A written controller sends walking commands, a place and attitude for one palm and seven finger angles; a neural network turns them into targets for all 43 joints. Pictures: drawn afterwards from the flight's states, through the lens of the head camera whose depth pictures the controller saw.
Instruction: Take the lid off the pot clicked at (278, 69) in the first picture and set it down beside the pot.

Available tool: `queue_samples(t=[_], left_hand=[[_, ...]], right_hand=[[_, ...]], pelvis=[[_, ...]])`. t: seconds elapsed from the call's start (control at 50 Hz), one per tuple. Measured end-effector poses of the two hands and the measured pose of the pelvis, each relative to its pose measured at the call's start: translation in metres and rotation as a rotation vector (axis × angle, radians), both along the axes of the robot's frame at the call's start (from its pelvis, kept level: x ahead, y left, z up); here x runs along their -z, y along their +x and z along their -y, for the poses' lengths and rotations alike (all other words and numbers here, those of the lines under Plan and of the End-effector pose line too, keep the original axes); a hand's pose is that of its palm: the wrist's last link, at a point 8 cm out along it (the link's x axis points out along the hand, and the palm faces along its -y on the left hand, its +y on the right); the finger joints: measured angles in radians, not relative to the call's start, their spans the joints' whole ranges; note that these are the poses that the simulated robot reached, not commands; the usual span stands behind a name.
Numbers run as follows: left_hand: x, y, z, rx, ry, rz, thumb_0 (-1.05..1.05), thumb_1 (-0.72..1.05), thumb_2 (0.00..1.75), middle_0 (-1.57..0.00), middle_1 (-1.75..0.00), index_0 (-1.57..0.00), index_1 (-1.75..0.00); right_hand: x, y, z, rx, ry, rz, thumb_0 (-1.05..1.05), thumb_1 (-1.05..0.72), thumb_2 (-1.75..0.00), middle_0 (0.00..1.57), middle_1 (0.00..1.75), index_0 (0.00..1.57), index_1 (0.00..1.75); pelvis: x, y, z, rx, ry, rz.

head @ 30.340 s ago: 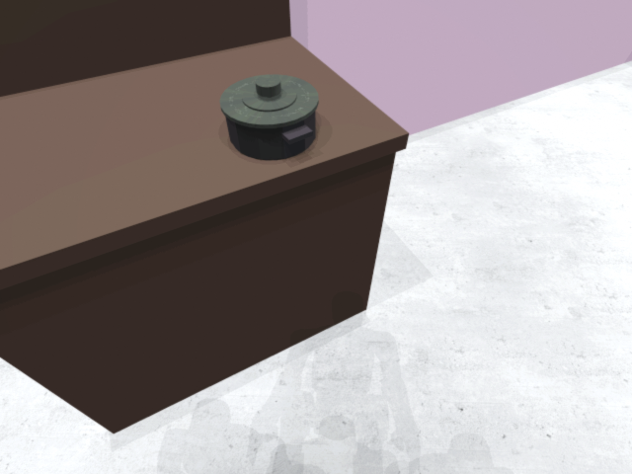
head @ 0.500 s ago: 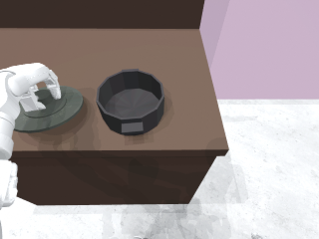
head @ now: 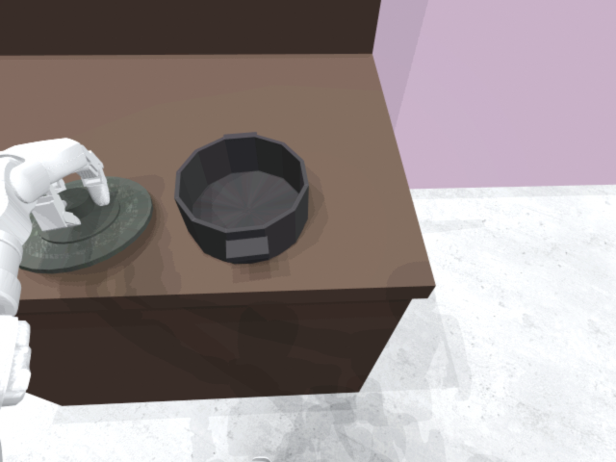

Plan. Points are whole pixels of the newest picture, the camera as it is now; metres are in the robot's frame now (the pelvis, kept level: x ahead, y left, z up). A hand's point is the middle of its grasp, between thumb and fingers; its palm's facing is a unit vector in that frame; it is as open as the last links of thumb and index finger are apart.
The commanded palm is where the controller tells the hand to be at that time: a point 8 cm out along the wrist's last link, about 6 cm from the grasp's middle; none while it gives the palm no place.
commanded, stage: lower the lid onto the table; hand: left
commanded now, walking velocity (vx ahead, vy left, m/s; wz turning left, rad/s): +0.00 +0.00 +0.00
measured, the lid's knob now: (72, 204) +0.44 +0.32 +0.07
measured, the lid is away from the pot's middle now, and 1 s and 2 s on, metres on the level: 0.23 0.23 0.23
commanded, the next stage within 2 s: open the fingers wide in 0.02 s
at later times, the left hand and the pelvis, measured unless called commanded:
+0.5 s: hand (68, 211) +0.41 +0.31 +0.09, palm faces -0.42 -0.07 -0.91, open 7.4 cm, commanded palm +0.43 +0.32 +0.16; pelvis +0.00 +0.00 +0.00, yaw +0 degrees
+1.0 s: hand (66, 200) +0.43 +0.31 +0.09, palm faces -0.41 -0.09 -0.91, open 10.2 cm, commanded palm +0.44 +0.31 +0.16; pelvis +0.00 +0.00 +0.00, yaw -1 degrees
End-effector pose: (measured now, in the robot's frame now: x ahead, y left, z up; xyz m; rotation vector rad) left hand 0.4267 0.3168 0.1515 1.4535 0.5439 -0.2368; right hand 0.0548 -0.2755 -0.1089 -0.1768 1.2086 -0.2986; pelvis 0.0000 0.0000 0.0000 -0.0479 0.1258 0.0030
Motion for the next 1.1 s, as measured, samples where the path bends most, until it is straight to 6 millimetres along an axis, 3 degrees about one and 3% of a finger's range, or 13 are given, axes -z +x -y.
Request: queue_samples(t=[0.38, 0.62, 1.1], left_hand=[[0.012, -0.011, 0.009, 0.081, 0.011, 0.073, 0.02, 0.15, 0.93, -0.65, -0.84, -0.77, -0.90], [0.002, -0.007, 0.003, 0.031, 0.010, 0.060, 0.00, 0.18, 0.89, -0.62, -0.87, -0.69, -0.90], [0.000, 0.006, 0.003, 0.052, 0.016, 0.080, 0.00, -0.02, 0.76, -0.42, -0.79, -0.43, -0.79]], right_hand=[[0.004, 0.006, -0.005, -0.002, 0.005, -0.003, 0.01, -0.91, -0.90, 0.20, 0.30, 0.20, 0.30], [0.004, 0.008, -0.002, 0.006, 0.007, 0.006, 0.01, -0.91, -0.90, 0.20, 0.30, 0.20, 0.30], [0.006, 0.005, -0.004, 0.026, 0.019, -0.032, 0.01, -0.91, -0.90, 0.20, 0.30, 0.20, 0.30]], pelvis=[[0.002, -0.004, 0.001, 0.009, -0.001, -0.014], [0.002, -0.002, 0.002, 0.010, -0.001, -0.013], [0.004, 0.004, -0.001, 0.014, -0.002, -0.032]])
